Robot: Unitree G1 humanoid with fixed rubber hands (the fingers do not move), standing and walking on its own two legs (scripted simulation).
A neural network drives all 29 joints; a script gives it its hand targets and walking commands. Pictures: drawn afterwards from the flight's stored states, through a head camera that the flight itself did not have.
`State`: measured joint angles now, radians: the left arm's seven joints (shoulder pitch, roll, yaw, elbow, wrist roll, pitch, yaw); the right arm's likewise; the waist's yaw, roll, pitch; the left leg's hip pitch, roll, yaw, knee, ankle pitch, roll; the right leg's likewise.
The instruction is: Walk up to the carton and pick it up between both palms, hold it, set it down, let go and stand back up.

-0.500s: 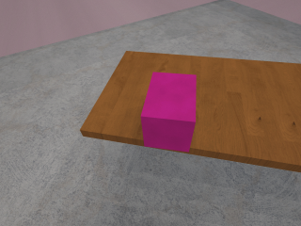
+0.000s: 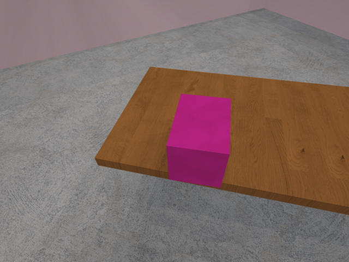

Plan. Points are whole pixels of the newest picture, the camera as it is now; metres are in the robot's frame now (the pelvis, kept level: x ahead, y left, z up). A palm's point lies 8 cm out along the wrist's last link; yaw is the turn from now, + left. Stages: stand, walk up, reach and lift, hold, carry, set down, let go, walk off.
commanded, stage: walk up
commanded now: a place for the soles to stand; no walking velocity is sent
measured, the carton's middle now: (200, 138) +0.51 -0.03 -0.04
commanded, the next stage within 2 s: reach and lift in 0.68 s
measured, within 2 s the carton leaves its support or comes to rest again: neither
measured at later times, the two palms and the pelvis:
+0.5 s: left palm out of the picture +0.03 +0.26 -0.14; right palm out of the picture +0.04 -0.24 -0.14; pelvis +0.02 +0.00 +0.00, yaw +2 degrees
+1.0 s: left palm (102, 251) +0.18 +0.21 -0.10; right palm out of the picture +0.15 -0.27 -0.11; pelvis -0.01 -0.02 -0.02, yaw -4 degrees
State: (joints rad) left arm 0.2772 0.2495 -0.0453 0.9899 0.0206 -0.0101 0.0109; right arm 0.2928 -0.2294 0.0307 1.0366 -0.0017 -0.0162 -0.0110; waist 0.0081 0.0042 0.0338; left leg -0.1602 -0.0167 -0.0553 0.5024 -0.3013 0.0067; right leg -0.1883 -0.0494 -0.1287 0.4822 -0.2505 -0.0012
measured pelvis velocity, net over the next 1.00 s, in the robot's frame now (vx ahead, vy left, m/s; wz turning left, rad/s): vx -0.01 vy -0.02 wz -0.07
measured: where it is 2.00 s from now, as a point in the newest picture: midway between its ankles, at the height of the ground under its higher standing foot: outside the picture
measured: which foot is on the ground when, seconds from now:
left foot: down 0.00-1.00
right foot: down 0.00-1.00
